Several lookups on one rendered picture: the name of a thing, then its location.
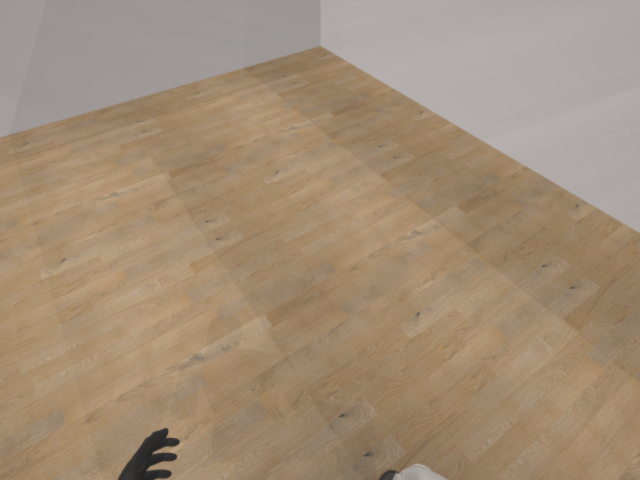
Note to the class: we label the right robot shin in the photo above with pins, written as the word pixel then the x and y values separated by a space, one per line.
pixel 417 466

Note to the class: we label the left robot hand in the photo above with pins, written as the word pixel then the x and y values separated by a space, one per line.
pixel 144 458

